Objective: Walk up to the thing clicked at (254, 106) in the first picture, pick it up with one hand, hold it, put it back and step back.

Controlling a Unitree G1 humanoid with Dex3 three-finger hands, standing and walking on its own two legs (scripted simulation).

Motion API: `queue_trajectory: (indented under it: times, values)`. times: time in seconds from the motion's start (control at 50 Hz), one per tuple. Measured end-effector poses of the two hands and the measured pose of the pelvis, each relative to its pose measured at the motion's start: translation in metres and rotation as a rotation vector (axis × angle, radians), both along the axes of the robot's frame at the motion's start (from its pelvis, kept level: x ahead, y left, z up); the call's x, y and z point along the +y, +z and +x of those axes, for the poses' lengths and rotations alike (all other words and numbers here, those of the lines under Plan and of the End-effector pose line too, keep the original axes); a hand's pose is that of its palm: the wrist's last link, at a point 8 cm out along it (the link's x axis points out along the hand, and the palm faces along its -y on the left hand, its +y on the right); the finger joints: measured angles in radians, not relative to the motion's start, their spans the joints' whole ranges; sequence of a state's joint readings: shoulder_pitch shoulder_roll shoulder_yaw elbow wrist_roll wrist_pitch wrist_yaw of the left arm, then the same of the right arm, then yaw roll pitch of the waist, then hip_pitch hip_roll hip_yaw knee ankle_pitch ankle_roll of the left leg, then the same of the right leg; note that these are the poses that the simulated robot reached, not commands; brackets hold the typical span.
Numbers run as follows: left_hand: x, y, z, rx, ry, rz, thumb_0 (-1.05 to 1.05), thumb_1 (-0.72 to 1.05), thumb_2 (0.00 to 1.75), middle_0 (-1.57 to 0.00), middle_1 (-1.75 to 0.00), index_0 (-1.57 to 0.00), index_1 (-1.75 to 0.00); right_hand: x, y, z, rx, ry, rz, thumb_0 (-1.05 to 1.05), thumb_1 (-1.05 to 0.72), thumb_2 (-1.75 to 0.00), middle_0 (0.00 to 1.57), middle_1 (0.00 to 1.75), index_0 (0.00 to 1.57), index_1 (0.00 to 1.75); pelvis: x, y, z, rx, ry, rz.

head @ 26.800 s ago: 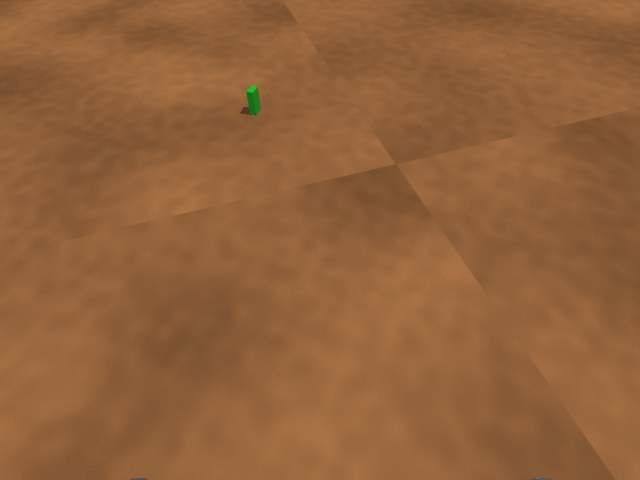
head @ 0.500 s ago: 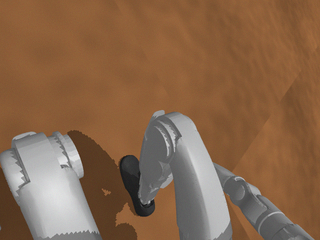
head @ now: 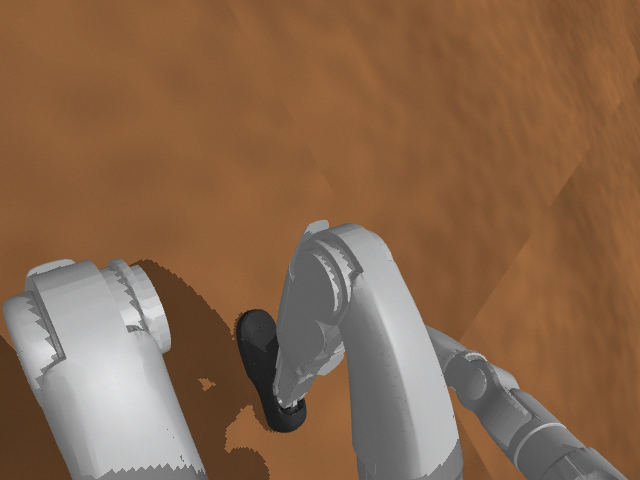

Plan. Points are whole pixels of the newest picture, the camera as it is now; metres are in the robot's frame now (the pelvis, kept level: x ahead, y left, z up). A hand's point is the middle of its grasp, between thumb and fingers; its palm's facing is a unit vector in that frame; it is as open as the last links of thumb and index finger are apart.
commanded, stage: open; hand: left
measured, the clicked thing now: out of the picture +0.39 +0.33 -0.21
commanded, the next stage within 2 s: withdraw in 0.04 s
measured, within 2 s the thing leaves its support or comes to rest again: neither
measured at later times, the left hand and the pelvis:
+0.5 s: hand out of the picture +0.36 +0.39 -0.12, palm faces +0.58 -0.82 -0.03, open 17.2 cm; pelvis +0.00 +0.00 +0.01, yaw +1 degrees
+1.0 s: hand out of the picture +0.24 +0.45 +0.03, palm faces +0.50 -0.70 -0.51, open 17.3 cm; pelvis +0.01 -0.01 +0.10, yaw +10 degrees
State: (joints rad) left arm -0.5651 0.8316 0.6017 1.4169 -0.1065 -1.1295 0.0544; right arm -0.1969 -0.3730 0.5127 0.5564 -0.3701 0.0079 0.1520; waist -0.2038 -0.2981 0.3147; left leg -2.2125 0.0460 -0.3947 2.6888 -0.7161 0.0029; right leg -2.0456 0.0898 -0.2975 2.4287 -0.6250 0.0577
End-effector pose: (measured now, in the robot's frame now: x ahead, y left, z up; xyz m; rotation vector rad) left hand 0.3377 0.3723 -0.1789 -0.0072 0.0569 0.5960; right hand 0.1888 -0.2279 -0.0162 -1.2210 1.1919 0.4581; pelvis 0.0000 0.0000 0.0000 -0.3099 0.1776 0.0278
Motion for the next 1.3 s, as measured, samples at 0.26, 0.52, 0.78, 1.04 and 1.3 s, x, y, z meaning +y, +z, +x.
queue_trajectory:
  times: [0.26, 0.52, 0.78, 1.04, 1.3]
  values:
    - [-0.004, -0.001, -0.002, -0.003, 0.0, -0.011, -0.01, -0.51, 0.14, -0.26, -0.17, -0.24, -0.18, 0.001, 0.0, 0.002, -0.009, 0.005, 0.006, 0.0, -0.91, -0.9, 0.21, 0.3, 0.2, 0.3, -0.001, 0.0, 0.0, -0.005, -0.001, 0.0]
    - [0.051, 0.071, -0.03, -0.098, 0.015, 0.096, -0.01, -0.55, 0.11, -0.11, -0.09, -0.1, -0.1, 0.003, 0.002, 0.005, -0.054, -0.102, 0.074, 0.0, -0.93, -0.9, 0.21, 0.3, 0.21, 0.3, -0.003, 0.014, 0.003, 0.067, 0.019, 0.015]
    - [0.068, 0.127, -0.078, 0.257, -0.068, 0.109, -0.01, -0.55, 0.06, -0.08, -0.1, -0.09, -0.08, 0.015, 0.007, 0.047, -0.234, -0.313, 0.301, 0.01, -0.92, -0.9, 0.21, 0.31, 0.21, 0.31, -0.007, 0.047, 0.004, 0.211, 0.065, 0.068]
    - [0.094, 0.25, -0.144, 0.619, 0.116, 0.233, -0.01, -0.53, 0.06, -0.06, -0.07, -0.07, -0.06, 0.004, 0.017, 0.051, -0.191, -0.547, 0.414, 0.01, -0.9, -0.9, 0.21, 0.31, 0.2, 0.31, -0.015, 0.112, 0.015, 0.393, 0.113, 0.138]
    - [-0.004, 0.35, -0.153, 0.747, 0.043, 0.075, -0.01, -0.53, 0.06, -0.07, -0.06, -0.07, -0.05, 0.017, 0.137, 0.085, -0.317, -0.602, 0.504, 0.01, -0.9, -0.9, 0.21, 0.31, 0.2, 0.31, -0.022, 0.232, 0.038, 0.386, 0.157, 0.188]
